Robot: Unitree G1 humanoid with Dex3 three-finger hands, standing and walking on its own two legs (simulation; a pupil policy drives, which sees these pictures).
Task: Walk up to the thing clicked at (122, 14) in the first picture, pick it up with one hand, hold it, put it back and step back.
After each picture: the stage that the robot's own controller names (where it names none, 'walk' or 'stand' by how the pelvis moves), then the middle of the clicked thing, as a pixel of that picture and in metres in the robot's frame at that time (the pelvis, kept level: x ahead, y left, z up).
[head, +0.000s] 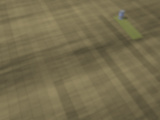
stand; (121, 14) +1.98 -0.51 -0.72
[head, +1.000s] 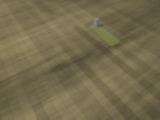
walk; (96, 22) +1.91 +0.00 -0.69
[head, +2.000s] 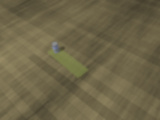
walk; (55, 47) +1.30 +0.43 -0.72
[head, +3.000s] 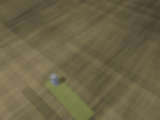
walk; (54, 79) +0.84 +0.37 -0.72
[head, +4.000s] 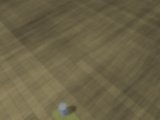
walk; (63, 109) +0.54 +0.25 -0.71
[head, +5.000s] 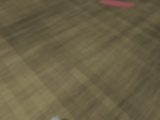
stand; out of the picture +0.42 +0.19 -0.70
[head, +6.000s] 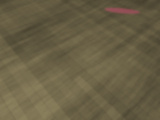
stand; out of the picture +0.38 +0.19 -0.72
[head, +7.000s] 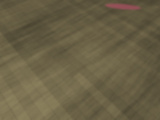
stand; out of the picture +0.38 +0.20 -0.72
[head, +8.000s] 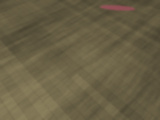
stand; out of the picture +0.39 +0.20 -0.73
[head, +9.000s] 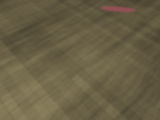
stand; out of the picture +0.39 +0.19 -0.73
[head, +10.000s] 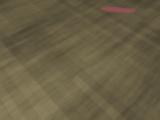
stand; out of the picture +0.38 +0.19 -0.73
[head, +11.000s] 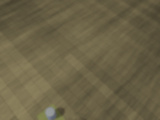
go down; (50, 113) +0.39 +0.20 -0.68
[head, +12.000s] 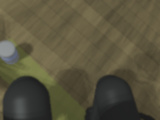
go down; (8, 53) +0.44 +0.28 -0.29
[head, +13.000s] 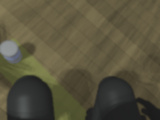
close in; (11, 52) +0.44 +0.28 -0.29
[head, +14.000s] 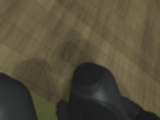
close in; out of the picture +0.41 +0.32 -0.22
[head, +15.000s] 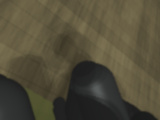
close; out of the picture +0.40 +0.32 -0.22
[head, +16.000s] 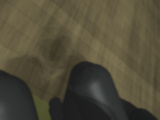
lift; out of the picture +0.38 +0.30 -0.23
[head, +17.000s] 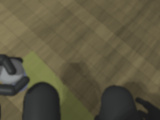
lift; (14, 77) +0.32 +0.24 -0.06
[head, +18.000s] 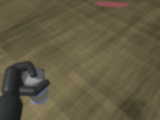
hold; (36, 86) +0.33 +0.17 +0.04
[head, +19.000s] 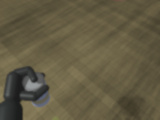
hold; (37, 90) +0.33 +0.17 +0.00
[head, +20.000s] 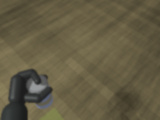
crouch; (40, 92) +0.33 +0.16 -0.03
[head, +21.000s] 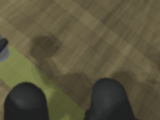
lower; out of the picture +0.45 +0.26 -0.11
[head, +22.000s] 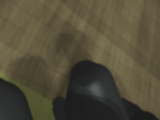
lower; out of the picture +0.40 +0.33 -0.22
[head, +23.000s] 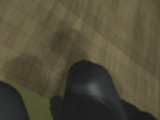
lower; out of the picture +0.40 +0.33 -0.22
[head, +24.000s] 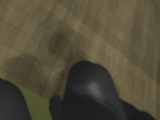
lower; out of the picture +0.40 +0.33 -0.22
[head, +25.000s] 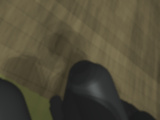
lower; out of the picture +0.40 +0.33 -0.22
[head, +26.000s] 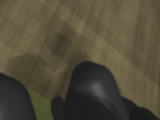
open; out of the picture +0.39 +0.32 -0.23
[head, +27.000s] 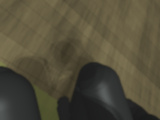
stand; out of the picture +0.39 +0.31 -0.23
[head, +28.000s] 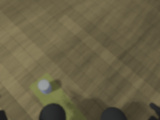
walk; (45, 87) +0.41 +0.23 -0.51
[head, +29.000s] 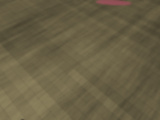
stand; out of the picture +0.38 +0.20 -0.66
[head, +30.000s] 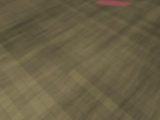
stand; out of the picture +0.38 +0.20 -0.67
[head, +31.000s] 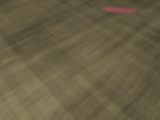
stand; out of the picture +0.39 +0.19 -0.72
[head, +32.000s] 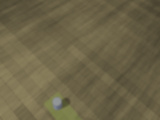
walk; (57, 103) +0.45 +0.15 -0.71
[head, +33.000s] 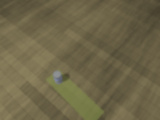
walk; (58, 77) +0.67 +0.24 -0.69
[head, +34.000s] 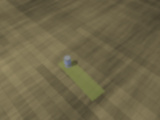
stand; (67, 61) +1.01 +0.22 -0.70
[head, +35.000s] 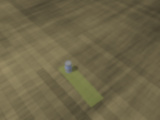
stand; (68, 66) +1.02 +0.18 -0.72
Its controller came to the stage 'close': yes
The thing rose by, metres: 0.71
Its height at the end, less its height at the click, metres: +0.00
